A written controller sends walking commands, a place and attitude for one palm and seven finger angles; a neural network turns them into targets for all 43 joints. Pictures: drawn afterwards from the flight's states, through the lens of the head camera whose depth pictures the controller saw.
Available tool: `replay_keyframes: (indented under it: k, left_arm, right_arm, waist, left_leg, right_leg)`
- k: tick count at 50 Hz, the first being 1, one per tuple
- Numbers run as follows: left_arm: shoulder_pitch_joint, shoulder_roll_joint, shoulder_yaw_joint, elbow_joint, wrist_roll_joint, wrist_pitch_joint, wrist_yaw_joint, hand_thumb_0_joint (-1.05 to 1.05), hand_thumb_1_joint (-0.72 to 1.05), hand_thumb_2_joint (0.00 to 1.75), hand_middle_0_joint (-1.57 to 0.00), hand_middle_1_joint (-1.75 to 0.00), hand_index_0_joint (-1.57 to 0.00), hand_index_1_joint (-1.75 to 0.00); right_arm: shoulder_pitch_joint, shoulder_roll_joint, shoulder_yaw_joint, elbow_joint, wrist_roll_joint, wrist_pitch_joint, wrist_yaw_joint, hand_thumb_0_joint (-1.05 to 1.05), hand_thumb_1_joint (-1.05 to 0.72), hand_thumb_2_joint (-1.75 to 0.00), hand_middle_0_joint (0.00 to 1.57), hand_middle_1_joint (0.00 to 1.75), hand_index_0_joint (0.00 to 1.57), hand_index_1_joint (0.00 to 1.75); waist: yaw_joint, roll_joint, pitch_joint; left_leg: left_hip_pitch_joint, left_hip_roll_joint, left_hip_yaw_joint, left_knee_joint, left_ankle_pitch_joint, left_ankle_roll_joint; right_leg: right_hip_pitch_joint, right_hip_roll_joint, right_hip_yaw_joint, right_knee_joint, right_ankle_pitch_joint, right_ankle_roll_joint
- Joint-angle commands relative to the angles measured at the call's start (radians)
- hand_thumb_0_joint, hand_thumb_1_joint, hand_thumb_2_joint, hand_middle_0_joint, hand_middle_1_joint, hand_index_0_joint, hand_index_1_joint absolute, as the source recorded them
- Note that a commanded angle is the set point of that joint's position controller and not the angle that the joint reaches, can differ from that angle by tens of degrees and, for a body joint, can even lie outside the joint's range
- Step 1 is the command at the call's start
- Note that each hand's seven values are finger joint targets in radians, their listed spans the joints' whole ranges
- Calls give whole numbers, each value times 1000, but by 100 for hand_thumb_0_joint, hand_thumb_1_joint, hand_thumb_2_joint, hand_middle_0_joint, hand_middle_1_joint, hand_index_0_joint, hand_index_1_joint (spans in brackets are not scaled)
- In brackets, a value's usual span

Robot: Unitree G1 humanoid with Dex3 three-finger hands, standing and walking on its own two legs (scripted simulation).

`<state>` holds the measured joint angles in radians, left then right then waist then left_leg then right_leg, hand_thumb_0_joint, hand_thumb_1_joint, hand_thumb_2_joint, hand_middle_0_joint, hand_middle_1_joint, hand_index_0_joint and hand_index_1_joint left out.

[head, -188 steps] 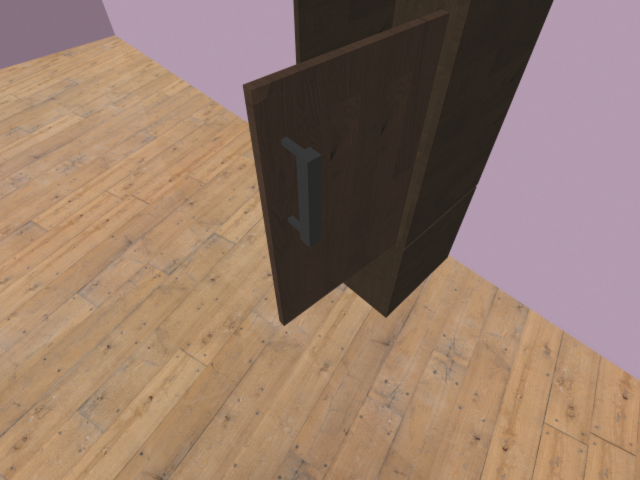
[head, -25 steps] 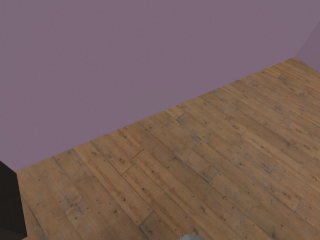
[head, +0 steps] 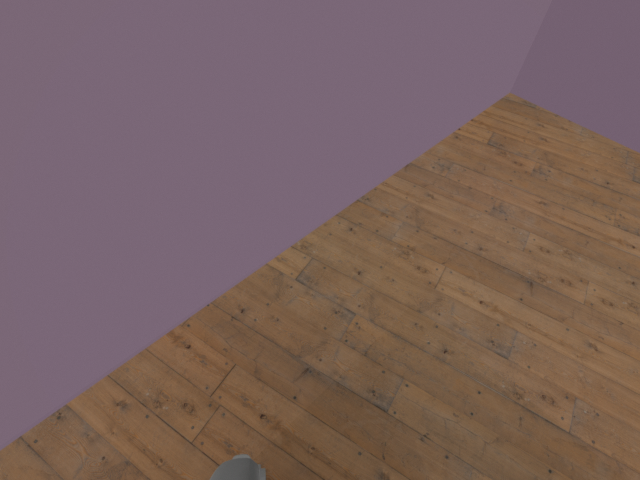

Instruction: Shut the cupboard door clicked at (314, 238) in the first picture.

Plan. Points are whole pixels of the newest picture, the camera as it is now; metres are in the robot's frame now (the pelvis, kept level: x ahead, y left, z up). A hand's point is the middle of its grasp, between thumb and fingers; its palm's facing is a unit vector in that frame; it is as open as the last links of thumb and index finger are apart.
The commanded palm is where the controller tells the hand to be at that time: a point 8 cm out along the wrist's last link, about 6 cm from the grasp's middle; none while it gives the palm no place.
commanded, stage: walk to a spot facing it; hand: left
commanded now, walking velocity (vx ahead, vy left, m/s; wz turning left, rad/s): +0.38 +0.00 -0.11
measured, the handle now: out of the picture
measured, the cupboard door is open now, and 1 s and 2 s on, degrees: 86 86 86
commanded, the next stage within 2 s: turn to face it in 0.30 s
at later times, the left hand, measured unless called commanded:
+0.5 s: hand (229, 347) +0.35 +0.16 -0.18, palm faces -0.16 -0.96 -0.21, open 7.3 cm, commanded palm none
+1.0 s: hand (223, 315) +0.41 +0.19 -0.19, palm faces +0.18 -0.96 -0.20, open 7.3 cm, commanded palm none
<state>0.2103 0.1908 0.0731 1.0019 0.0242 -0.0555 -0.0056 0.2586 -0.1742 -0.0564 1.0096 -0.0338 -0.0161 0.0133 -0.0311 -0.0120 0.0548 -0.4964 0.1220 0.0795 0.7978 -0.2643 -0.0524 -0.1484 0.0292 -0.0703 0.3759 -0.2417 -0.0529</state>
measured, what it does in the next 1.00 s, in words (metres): walks ahead: left foot, then right foot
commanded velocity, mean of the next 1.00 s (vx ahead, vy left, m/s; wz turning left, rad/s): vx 0.11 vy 0.00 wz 0.26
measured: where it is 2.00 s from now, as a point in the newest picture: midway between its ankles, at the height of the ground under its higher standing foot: (341, 402)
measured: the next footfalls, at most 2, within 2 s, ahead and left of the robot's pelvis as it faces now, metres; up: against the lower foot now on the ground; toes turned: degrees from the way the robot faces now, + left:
left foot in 0.12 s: +0.19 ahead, +0.13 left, +0.00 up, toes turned +5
right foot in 0.50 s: +0.34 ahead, -0.15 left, +0.00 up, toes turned -14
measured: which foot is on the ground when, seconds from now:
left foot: up 0.00-0.10, down 0.12-0.50, up 0.52-0.80, down 0.82-1.00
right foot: down 0.00-0.12, up 0.14-0.48, down 0.50-0.82, up 0.84-1.00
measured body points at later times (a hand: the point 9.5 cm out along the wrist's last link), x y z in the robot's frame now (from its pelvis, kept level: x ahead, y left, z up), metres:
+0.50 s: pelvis +0.23 -0.01 -0.02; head +0.26 -0.02 +0.43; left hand +0.35 +0.22 -0.16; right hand +0.14 -0.23 -0.17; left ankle +0.16 +0.13 -0.74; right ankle +0.30 -0.13 -0.75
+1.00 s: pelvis +0.35 -0.02 -0.01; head +0.39 +0.01 +0.44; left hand +0.40 +0.24 -0.17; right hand +0.44 -0.26 -0.15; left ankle +0.35 +0.08 -0.74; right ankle +0.33 -0.17 -0.67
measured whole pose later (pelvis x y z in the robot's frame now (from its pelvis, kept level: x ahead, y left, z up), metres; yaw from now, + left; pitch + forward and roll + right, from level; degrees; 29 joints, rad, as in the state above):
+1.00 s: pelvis +0.35 -0.02 -0.01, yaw +9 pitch +2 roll -1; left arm 0.13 0.22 0.07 0.95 0.02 0.05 0.01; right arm 0.20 -0.18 -0.05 0.95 -0.03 0.00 -0.02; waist -0.02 -0.04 0.06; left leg -0.35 0.02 0.06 0.57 -0.26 0.04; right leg -0.48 -0.06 -0.04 1.09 -0.45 0.08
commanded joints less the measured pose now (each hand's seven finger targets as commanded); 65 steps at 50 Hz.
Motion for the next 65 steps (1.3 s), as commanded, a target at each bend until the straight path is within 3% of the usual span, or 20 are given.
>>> replay_keyframes:
  k: [1, 4, 6, 7, 10, 14, 20, 23, 24, 25, 26, 31, 39, 41, 42, 48, 57, 59, 60, 65]
  left_arm:
    - [85, 144, 18, 2, -6, -22, -4, 0, 90, 90, -20, -30, -20, -30]
    - [66, 127, 16, 2, -9, -14, -1, 0, 90, 90, -20, -30, -20, -30]
    - [81, 52, -4, -45, -14, -16, -14, 0, 90, 90, -20, -30, -20, -30]
    - [13, 84, -5, -62, -1, -14, -9, 0, 90, 90, -20, -30, -20, -30]
    - [-26, 55, 4, -46, 9, -2, -27, 0, 90, 90, -20, -30, -20, -30]
    - [9, 8, -9, -34, 6, 27, -35, 0, 90, 90, -20, -30, -20, -30]
    - [-69, 12, -4, -64, 9, 33, -38, 0, 90, 90, -20, -30, -20, -30]
    - [104, 62, 1, 1, 9, 9, -20, 0, 90, 90, -20, -30, -20, -30]
    - [225, 146, 21, 41, 13, -7, -6, 0, 90, 90, -20, -30, -20, -30]
    - [313, 244, 36, 65, 1, -8, 3, 0, 90, 90, -20, -30, -20, -30]
    - [269, 238, 23, 49, -11, -2, 11, 0, 90, 90, -20, -30, -20, -30]
    - [-12, 101, -10, -29, -2, 10, 32, 0, 90, 90, -20, -30, -20, -30]
    - [-20, 135, 19, -73, -8, 40, 28, 0, 90, 90, -20, -30, -20, -30]
    - [-32, 60, 7, -136, -20, 59, 24, 0, 90, 90, -20, -30, -20, -30]
    - [-120, 81, -4, -182, -6, 67, 26, 0, 90, 90, -20, -30, -20, -30]
    - [-86, 75, 8, -142, -9, 72, 19, 0, 90, 90, -20, -30, -20, -30]
    - [60, 128, 16, -148, -8, 60, 23, 0, 90, 90, -20, -30, -20, -30]
    - [99, 287, 43, -158, 14, 46, 38, 0, 90, 90, -20, -30, -20, -30]
    - [78, 266, 31, -167, 5, 43, 41, 0, 90, 90, -20, -30, -20, -30]
    - [-4, 166, 4, -186, 3, 35, 41, 0, 90, 90, -20, -30, -20, -30]
  right_arm:
    - [-45, -57, -6, -75, 6, -39, 9, 0, -90, -90, 20, 30, 20, 30]
    - [91, -121, -21, -24, 2, -57, -2, 0, -90, -90, 20, 30, 20, 30]
    - [342, -287, -54, 30, -18, -59, -24, 0, -90, -90, 20, 30, 20, 30]
    - [312, -257, -48, 21, -10, -46, -27, 0, -90, -90, 20, 30, 20, 30]
    - [161, -134, -16, -8, -3, -66, -34, 0, -90, -90, 20, 30, 20, 30]
    - [139, -124, -11, 7, 4, -74, -34, 0, -90, -90, 20, 30, 20, 30]
    - [153, -137, -16, 24, 0, -44, -29, 0, -90, -90, 20, 30, 20, 30]
    - [153, -107, 3, 47, 12, -35, -28, 0, -90, -90, 20, 30, 20, 30]
    - [155, -72, 10, 38, 24, -38, -22, 0, -90, -90, 20, 30, 20, 30]
    - [184, -39, 12, 23, 33, -31, -24, 0, -90, -90, 20, 30, 20, 30]
    - [131, -49, 7, 12, 32, -20, -29, 0, -90, -90, 20, 30, 20, 30]
    - [131, -8, 6, 46, 22, 31, -20, 0, -90, -90, 20, 30, 20, 30]
    - [112, -43, -4, -28, 11, 31, 3, 0, -90, -90, 20, 30, 20, 30]
    - [187, -223, -46, -49, -2, 19, -12, 0, -90, -90, 20, 30, 20, 30]
    - [221, -249, -52, -46, -3, 25, -26, 0, -90, -90, 20, 30, 20, 30]
    - [37, -202, -38, -93, 8, 5, -45, 0, -90, -90, 20, 30, 20, 30]
    - [-125, -239, -65, -168, 15, 46, -18, 0, -90, -90, 20, 30, 20, 30]
    - [-139, -134, -51, -214, 25, 47, -4, 0, -90, -90, 20, 30, 20, 30]
    - [-146, -177, -58, -209, 15, 54, -2, 0, -90, -90, 20, 30, 20, 30]
    - [-146, -132, -41, -166, 20, 73, 16, 0, -90, -90, 20, 30, 20, 30]
  waist:
    - [37, -90, 4]
    - [-44, 33, -37]
    - [-117, 340, -186]
    - [-113, 233, -126]
    - [-28, 117, 21]
    - [13, 127, -35]
    - [1, 138, 46]
    - [84, 37, -28]
    - [134, -118, -119]
    - [140, -307, -214]
    - [143, -195, -168]
    - [6, -152, -44]
    - [-1, -43, -83]
    - [-50, 395, -126]
    - [-86, 234, -120]
    - [4, 162, -147]
    - [66, 131, -99]
    - [96, -342, -79]
    - [84, -275, -63]
    - [21, -195, -68]
  left_leg:
    - [42, -26, 24, -179, 62, 11]
    - [383, -41, 4, -334, 88, 41]
    - [711, 360, -555, -530, -50, 241]
    - [607, 381, -557, -548, -149, 265]
    - [380, 279, -334, -618, -61, 194]
    - [377, 199, -36, -601, 209, 173]
    - [318, 191, 50, -560, 153, 159]
    - [239, 93, 81, -313, 282, 105]
    - [62, 5, 129, -82, 136, 62]
    - [-35, -98, 109, 211, -381, 30]
    - [-51, -65, -14, 326, -420, 36]
    - [50, 2, -31, 288, -169, 9]
    - [260, -55, 59, -260, 82, 20]
    - [405, 299, -479, -434, 591, 237]
    - [369, 350, -538, -453, 468, 302]
    - [401, 150, -257, -390, 657, 208]
    - [123, 35, -299, -317, 215, 138]
    - [-136, -196, -71, 131, -354, 10]
    - [-117, -137, -139, 326, -346, 23]
    - [-77, -89, -70, 354, -160, -18]
  right_leg:
    - [41, -267, 203, -145, 69, -130]
    - [-110, -190, 141, 94, 128, -75]
    - [-467, 19, -13, 693, -320, 9]
    - [-525, -45, 78, 848, -310, -5]
    - [-551, -136, 110, 884, -72, 21]
    - [-412, -145, 45, 577, -18, 46]
    - [-275, -95, -50, 306, 45, 40]
    - [63, -60, -58, 139, 147, 19]
    - [297, -243, 146, 119, 272, -39]
    - [377, -498, 400, -19, 394, -153]
    - [257, -517, 378, -67, 358, -182]
    - [-103, -411, 17, -119, 297, -87]
    - [-100, -363, -130, 145, 145, 7]
    - [-382, -145, -145, 530, -436, 136]
    - [-408, -124, -16, 713, -445, 120]
    - [-423, -109, 69, 714, -187, 142]
    - [7, -51, 9, 90, 18, 115]
    - [98, -508, 463, -148, 87, -59]
    - [-7, -529, 431, -129, 105, -113]
    - [26, -347, 69, -21, 440, -51]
